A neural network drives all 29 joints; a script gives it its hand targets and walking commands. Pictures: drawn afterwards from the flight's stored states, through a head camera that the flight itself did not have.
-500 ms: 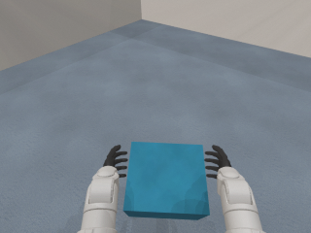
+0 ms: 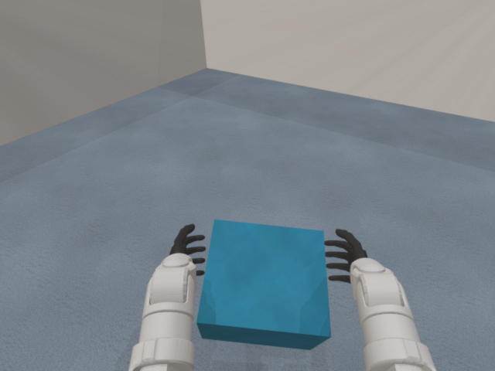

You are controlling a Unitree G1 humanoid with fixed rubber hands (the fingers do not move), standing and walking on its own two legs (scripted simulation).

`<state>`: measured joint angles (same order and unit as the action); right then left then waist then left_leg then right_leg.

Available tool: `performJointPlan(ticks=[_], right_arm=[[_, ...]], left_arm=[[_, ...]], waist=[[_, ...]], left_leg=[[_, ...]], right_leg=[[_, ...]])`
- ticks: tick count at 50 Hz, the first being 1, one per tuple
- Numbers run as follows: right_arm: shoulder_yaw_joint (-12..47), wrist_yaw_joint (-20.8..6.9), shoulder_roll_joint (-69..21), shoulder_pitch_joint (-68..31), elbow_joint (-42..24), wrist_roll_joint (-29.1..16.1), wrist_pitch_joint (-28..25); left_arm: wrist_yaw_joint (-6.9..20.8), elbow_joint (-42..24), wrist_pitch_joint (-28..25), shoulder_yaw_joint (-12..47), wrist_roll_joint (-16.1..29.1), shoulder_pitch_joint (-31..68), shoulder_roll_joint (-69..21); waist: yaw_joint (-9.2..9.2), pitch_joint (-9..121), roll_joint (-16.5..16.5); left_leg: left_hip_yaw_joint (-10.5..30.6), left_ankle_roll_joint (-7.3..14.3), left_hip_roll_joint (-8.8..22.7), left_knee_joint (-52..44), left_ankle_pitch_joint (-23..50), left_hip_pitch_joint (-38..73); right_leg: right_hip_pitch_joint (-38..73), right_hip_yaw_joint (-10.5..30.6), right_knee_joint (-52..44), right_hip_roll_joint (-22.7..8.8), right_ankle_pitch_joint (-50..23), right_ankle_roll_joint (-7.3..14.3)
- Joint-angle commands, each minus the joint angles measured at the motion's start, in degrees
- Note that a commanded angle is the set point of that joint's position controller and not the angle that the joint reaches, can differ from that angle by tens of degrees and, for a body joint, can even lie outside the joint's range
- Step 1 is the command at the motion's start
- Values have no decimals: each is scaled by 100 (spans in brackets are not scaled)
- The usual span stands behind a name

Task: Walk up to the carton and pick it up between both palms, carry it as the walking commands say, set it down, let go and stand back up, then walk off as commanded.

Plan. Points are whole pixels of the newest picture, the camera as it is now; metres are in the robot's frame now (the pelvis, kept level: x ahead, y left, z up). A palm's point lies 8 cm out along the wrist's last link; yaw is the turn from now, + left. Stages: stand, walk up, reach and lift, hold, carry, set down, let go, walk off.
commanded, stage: hold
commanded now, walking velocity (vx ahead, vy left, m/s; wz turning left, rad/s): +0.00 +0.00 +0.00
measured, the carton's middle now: (262, 285) +0.32 +0.04 -0.03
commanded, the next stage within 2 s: set down in 0.20 s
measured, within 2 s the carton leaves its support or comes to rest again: neither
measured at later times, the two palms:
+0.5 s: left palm (177, 289) +0.26 +0.18 +0.02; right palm (345, 273) +0.32 -0.12 +0.02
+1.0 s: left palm (183, 312) +0.27 +0.19 -0.07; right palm (333, 299) +0.33 -0.11 -0.07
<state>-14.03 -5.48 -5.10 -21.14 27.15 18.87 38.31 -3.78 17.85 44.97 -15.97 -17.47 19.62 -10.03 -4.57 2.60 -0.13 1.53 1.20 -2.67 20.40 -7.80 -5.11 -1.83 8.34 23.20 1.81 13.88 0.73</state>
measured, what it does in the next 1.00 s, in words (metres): stands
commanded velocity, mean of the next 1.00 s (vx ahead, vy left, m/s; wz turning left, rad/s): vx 0.00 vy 0.00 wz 0.00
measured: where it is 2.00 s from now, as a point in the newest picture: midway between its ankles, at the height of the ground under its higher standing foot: outside the picture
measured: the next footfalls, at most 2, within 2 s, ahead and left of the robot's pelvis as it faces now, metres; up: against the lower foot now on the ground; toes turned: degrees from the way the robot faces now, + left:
none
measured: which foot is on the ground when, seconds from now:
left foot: down 0.00-1.00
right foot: down 0.00-1.00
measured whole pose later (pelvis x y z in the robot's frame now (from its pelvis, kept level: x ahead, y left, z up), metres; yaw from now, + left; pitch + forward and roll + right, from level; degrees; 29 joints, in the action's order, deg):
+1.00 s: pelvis -0.01 -0.02 -0.03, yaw +1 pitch +14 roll +0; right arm -18.6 3.1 -10.8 -23.8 33.7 17.6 17.4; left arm -0.4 25.5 20.0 -24.5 -18.6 19.4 -9.7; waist -6.4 3.6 2.5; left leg 4.2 -1.0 -1.6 36.8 -11.2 -39.5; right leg -35.9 6.3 39.5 5.1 17.3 0.9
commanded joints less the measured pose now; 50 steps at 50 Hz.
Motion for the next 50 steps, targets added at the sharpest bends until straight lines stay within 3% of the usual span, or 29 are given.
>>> performJointPlan(ticks=[1, 5, 10, 11, 12, 14, 16, 17, 21, 32, 43, 50], right_arm=[[2906, -1516, -5155, -2945, -625, -1623, -278], [3189, -1411, -5121, -2703, -1119, -1720, -196], [3386, -1313, -5205, -2468, -1375, -1779, -74], [3604, -1199, -5600, -2732, -1532, -1950, -29], [3543, -1181, -5549, -2824, -1488, -1875, -3], [3353, -1127, -5525, -2770, -1332, -1783, -30], [2888, -1025, -5481, -2535, -889, -1548, -138], [2755, -993, -5517, -2462, -704, -1477, -203], [2512, -947, -5670, -2379, -285, -1366, -485], [2463, -761, -5640, -2498, 110, -1182, -1263], [2443, -608, -5538, -2558, 619, -979, -2078], [2344, -628, -5495, -2991, 912, -858, -2468]], left_arm=[[1498, -504, -251, 3050, 1845, 2639, -5959], [1537, -856, -245, 3369, 1959, 2410, -5882], [1600, -1021, -238, 3511, 1970, 2244, -5703], [1630, -424, -240, 2770, 1660, 1857, -5277], [1651, -326, -226, 2696, 1567, 1777, -5267], [1733, -371, -239, 2797, 1607, 1961, -5208], [1821, -237, -324, 2808, 1543, 2232, -5100], [1847, -250, -394, 2801, 1512, 2366, -5054], [1881, -238, -704, 2675, 1354, 2543, -4903], [1873, 371, -1558, 2194, 909, 2346, -4518], [1852, 846, -2398, 2249, 821, 2524, -4526], [1788, 1062, -2807, 2253, 753, 2927, -4633]], waist=[[4, 1324, -178], [174, 1404, -108], [252, 1279, 18], [-524, 822, 366], [-582, 824, 290], [-410, 843, 177], [-69, 767, 39], [-24, 755, -9], [-115, 998, -53], [-326, 1574, 80], [-236, 2393, 124], [-240, 2919, 131]], left_leg=[[316, -330, -73, -76, 1228, 1464], [265, -322, -176, -37, 1594, 1557], [251, -253, -286, -98, 1456, 1496], [361, -186, -137, -210, 1276, 1311], [281, -201, -174, -174, 1205, 1242], [239, -239, -146, -141, 1212, 1388], [198, -263, -134, -99, 1089, 1398], [186, -259, -134, -84, 1027, 1392], [140, -217, -150, 64, 1167, 1189], [88, -130, -212, 621, 1308, 289], [86, -172, -206, 1385, 1537, -859], [89, -193, -194, 1824, 1289, -1513]], right_leg=[[-957, -163, -621, 349, -466, 407], [-899, -154, -732, 331, -722, 355], [-841, -146, -834, 275, -791, 263], [-1150, -146, -736, 218, -429, 153], [-1079, -81, -768, 178, -276, 183], [-1228, -40, -767, 179, -202, 221], [-1336, -30, -783, 158, -193, 224], [-1359, -27, -769, 157, -182, 229], [-1325, -2, -620, 163, -430, 240], [-1634, 15, -85, 213, -856, 163], [-2554, -33, 759, 375, -1112, 108], [-3459, -135, 1246, 486, -694, 84]])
